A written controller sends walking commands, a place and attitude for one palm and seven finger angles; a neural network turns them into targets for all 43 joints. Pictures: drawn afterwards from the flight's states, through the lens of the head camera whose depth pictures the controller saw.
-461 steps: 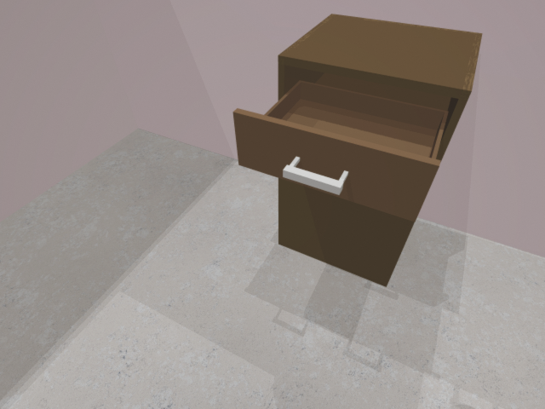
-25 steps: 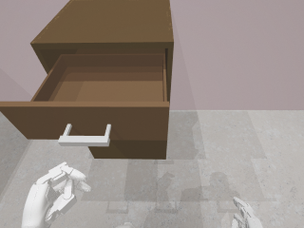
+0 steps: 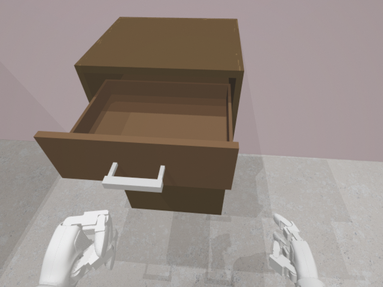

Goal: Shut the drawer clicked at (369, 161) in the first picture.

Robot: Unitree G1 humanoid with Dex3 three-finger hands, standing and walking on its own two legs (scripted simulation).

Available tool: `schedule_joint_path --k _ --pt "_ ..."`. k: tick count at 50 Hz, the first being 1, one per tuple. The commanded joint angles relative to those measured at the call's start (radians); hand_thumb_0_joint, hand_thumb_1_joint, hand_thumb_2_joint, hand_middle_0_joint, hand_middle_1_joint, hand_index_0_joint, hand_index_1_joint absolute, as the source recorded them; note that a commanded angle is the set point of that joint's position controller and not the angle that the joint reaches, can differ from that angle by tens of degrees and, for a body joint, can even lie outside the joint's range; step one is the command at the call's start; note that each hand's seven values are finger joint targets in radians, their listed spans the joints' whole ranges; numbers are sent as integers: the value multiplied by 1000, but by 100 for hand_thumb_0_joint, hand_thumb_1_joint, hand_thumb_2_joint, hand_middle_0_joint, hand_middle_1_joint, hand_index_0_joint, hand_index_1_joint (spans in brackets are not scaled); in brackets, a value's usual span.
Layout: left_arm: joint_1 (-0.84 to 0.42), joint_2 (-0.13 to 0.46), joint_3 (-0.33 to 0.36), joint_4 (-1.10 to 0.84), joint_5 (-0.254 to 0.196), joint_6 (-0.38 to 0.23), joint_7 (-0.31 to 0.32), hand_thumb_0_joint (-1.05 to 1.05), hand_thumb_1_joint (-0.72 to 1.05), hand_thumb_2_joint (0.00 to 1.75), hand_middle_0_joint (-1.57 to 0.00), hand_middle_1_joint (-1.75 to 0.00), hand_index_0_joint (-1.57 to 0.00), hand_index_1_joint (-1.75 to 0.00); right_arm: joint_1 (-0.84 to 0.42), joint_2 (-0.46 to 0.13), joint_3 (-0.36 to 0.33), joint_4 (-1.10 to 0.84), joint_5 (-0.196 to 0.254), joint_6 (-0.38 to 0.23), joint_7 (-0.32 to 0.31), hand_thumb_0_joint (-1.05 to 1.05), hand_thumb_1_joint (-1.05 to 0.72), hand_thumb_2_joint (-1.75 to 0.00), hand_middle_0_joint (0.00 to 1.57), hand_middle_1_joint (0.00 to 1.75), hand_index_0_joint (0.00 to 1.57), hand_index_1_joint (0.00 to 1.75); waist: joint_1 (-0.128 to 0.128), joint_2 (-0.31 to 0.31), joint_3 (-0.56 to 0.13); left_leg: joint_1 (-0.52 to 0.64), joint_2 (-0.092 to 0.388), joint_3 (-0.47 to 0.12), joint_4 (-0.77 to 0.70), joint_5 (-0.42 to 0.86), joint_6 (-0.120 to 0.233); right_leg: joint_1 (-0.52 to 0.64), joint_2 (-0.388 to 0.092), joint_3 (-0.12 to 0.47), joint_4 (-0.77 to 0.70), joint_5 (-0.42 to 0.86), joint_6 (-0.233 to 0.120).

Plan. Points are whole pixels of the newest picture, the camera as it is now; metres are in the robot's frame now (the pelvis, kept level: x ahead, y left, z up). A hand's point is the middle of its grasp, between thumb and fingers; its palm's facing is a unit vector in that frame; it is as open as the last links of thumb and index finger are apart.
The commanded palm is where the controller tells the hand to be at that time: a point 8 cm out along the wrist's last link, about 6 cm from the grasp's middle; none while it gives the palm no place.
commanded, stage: raise the hand and make a fist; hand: left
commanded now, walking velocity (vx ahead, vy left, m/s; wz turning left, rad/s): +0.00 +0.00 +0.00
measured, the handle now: (135, 176) +0.35 +0.17 +0.04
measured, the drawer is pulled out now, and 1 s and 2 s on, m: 0.28 0.28 0.28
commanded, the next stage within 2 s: bring the fist close to the handle in 0.52 s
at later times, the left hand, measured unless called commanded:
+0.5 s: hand (108, 246) +0.15 +0.14 +0.13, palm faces +0.05 -0.99 -0.11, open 3.3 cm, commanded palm +0.11 +0.20 +0.14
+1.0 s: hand (119, 237) +0.18 +0.14 +0.10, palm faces +0.01 -1.00 -0.07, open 3.3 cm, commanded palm +0.14 +0.20 +0.10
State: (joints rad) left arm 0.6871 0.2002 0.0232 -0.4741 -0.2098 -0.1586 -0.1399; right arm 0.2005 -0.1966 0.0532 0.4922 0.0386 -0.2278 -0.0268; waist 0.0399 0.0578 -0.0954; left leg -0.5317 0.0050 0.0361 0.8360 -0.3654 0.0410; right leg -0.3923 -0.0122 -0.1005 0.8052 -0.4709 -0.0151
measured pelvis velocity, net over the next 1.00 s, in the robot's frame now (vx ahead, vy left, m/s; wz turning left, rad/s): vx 0.01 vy -0.04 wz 0.01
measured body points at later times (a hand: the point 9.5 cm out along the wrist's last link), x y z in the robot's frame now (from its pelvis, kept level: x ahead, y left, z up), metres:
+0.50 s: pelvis +0.00 -0.03 +0.01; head -0.02 -0.05 +0.46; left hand +0.15 +0.20 +0.14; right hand +0.18 -0.25 -0.05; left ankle +0.04 +0.09 -0.70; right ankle -0.03 -0.11 -0.70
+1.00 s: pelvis +0.01 -0.04 +0.01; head +0.01 -0.06 +0.46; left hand +0.18 +0.20 +0.10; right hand +0.20 -0.27 -0.06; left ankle +0.04 +0.09 -0.70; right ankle -0.03 -0.11 -0.70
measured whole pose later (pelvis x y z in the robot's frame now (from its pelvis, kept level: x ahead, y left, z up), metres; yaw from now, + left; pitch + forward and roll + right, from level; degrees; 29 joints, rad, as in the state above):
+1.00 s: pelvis +0.01 -0.04 +0.01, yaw +0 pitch +3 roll +0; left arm 0.56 0.21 0.15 -0.22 -0.28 -0.24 -0.27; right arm 0.22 -0.25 0.02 0.61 0.04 -0.32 -0.05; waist 0.02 0.05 -0.07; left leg -0.48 0.02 0.01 0.75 -0.33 -0.01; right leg -0.35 0.02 -0.12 0.74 -0.45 -0.06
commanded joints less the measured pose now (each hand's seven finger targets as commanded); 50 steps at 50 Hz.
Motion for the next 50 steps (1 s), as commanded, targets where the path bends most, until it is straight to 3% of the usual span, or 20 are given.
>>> schedule_joint_path --k 1,6,11,14,21,28,29,33,34,37,39,42,43,44,50 --pt "-15 62 58 -285 -21 -59 2 0 90 90 -140 -160 -140 -160 -87 -133 -54 -165 14 -58 -13 0 -90 -90 20 30 20 30 -19 -4 -47 186 30 -97 -174 136 -10 -90 27 -6 -136 183 -3" --pt "-16 73 55 -295 -22 -25 -10 0 90 90 -140 -160 -140 -160 -92 -137 -48 -161 21 -82 -12 0 -90 -90 20 30 20 30 -19 -13 -26 184 28 -104 -195 83 -9 -79 24 1 -165 141 -3" --pt "15 65 73 -235 -27 6 -13 0 90 90 -140 -160 -140 -160 -102 -135 -53 -152 26 -84 -22 0 -90 -90 20 30 20 30 -11 -69 4 168 19 -91 -204 64 -8 -68 23 8 -190 131 2" --pt "-6 107 125 -252 -31 -3 2 0 90 90 -140 -160 -140 -160 -111 -136 -53 -144 23 -86 -28 0 -90 -90 20 30 20 30 1 -36 5 166 14 -84 -207 54 -9 -57 21 18 -206 109 -2" --pt "-48 122 164 -216 -61 -70 -7 0 90 90 -140 -160 -140 -160 -91 -136 -55 -117 23 -120 -36 0 -90 -90 20 30 20 30 -13 -37 12 173 7 -66 -177 70 -7 -61 13 57 -245 103 1" --pt "-23 143 201 -132 -94 -58 -85 0 90 90 -140 -160 -140 -160 -98 -144 -62 -95 30 -158 -46 0 -90 -90 20 30 20 30 -4 -72 -10 170 -3 -56 -148 137 -7 -6 -16 121 -279 242 25" --pt "-32 139 202 -120 -95 -55 -89 0 90 90 -140 -160 -140 -160 -108 -142 -60 -84 30 -160 -47 0 -90 -90 20 30 20 30 -3 -59 12 172 -3 -58 -150 142 -7 -9 -15 122 -287 254 25" --pt "-64 155 245 -75 -107 -67 -98 0 90 90 -140 -160 -140 -160 -93 -143 -65 -70 28 -163 -56 0 -90 -90 20 30 20 30 -8 -121 11 173 -6 -56 -148 161 -9 -3 -22 133 -287 321 44" --pt "-73 153 245 -66 -107 -73 -99 0 90 90 -140 -160 -140 -160 -99 -144 -65 -63 28 -164 -56 0 -90 -90 20 30 20 30 -5 -96 22 172 -8 -56 -148 163 -9 -5 -17 130 -289 319 40" --pt "-101 127 222 -17 -110 -96 -112 0 90 90 -140 -160 -140 -160 -87 -150 -66 -55 24 -166 -53 0 -90 -90 20 30 20 30 -18 -104 29 169 -9 -57 -147 164 -10 -20 -18 127 -274 342 44" --pt "-136 134 213 -25 -103 -111 -121 0 90 90 -140 -160 -140 -160 -85 -155 -67 -54 22 -168 -51 0 -90 -90 20 30 20 30 -20 -59 2 179 -13 -52 -139 178 -8 -11 -21 132 -266 370 44" --pt "-142 124 196 -9 -92 -132 -132 0 90 90 -140 -160 -140 -160 -74 -156 -70 -53 15 -168 -44 0 -90 -90 20 30 20 30 -28 -58 -40 185 -14 -52 -132 209 -6 -1 -26 123 -239 432 46" --pt "-146 143 222 6 -92 -138 -130 0 90 90 -140 -160 -140 -160 -69 -157 -74 -49 14 -164 -44 0 -90 -90 20 30 20 30 -27 -85 -54 180 -14 -52 -128 216 -6 5 -26 121 -233 450 48" --pt "-150 155 235 19 -88 -143 -128 0 90 90 -140 -160 -140 -160 -74 -159 -75 -40 14 -160 -42 0 -90 -90 20 30 20 30 -22 -72 -59 176 -15 -52 -126 226 -7 17 -24 123 -230 464 45" --pt "-126 109 216 81 -91 -166 -122 0 90 90 -140 -160 -140 -160 -76 -154 -81 -46 9 -128 -34 0 -90 -90 20 30 20 30 -22 -77 -70 156 -18 -43 -122 241 -8 3 -18 96 -195 487 40"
